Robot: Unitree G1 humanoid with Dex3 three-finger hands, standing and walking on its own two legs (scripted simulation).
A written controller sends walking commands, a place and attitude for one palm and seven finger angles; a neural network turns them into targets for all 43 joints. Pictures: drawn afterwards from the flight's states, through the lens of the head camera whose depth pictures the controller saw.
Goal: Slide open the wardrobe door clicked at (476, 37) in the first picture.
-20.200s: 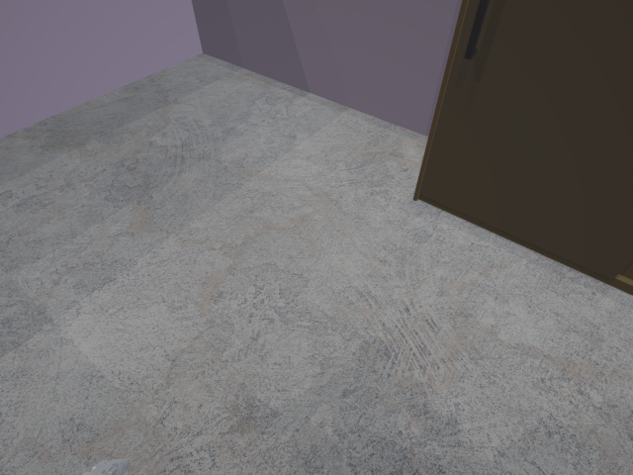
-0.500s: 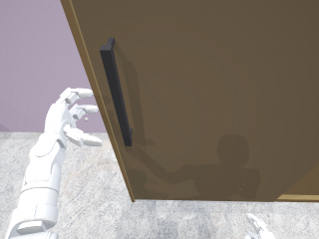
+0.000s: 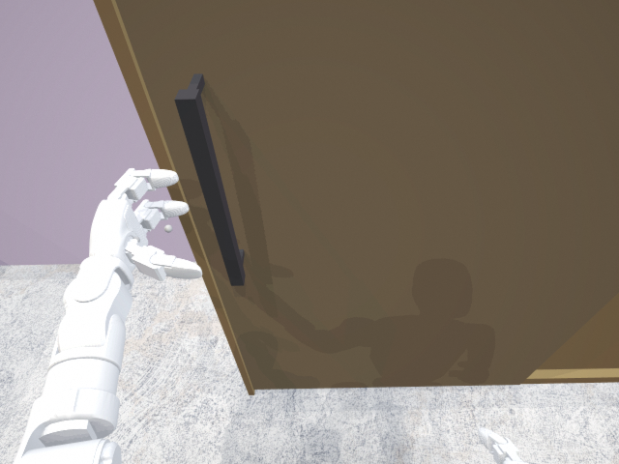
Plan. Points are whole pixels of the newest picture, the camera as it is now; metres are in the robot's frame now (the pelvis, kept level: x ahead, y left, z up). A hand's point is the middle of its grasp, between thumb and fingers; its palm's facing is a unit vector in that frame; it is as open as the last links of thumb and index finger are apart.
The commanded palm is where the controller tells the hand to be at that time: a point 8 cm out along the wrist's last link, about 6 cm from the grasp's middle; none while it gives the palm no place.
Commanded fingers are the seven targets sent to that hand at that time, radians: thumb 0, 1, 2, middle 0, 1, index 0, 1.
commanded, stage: move the hooked fingers beside the handle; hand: left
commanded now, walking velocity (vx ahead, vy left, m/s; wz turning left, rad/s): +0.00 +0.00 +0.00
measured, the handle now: (221, 198) +0.44 +0.14 +0.12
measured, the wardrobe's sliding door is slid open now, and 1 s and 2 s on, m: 0.00 0.00 0.00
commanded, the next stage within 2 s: feel for the door with the fingertips in 0.56 s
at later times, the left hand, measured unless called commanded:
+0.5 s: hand (167, 231) +0.36 +0.19 +0.14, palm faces +0.05 -1.00 -0.01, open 14.0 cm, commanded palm +0.33 +0.25 +0.13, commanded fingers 0.00 -0.50 0.30 -0.30 -1.20 -0.30 -1.20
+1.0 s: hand (189, 229) +0.37 +0.17 +0.13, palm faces +0.03 -1.00 +0.01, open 14.0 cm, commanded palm +0.34 +0.22 +0.13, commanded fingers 0.00 -0.50 0.30 -0.30 -1.20 -0.30 -1.20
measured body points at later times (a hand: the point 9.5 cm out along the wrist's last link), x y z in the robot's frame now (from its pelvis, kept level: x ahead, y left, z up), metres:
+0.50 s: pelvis -0.01 +0.00 +0.00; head +0.00 -0.01 +0.45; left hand +0.35 +0.25 +0.14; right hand +0.13 -0.24 -0.10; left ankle -0.01 +0.11 -0.73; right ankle -0.02 -0.10 -0.73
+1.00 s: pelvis -0.01 +0.01 +0.00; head +0.00 +0.00 +0.45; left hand +0.37 +0.22 +0.13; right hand +0.13 -0.24 -0.10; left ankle -0.01 +0.11 -0.73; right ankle -0.02 -0.10 -0.73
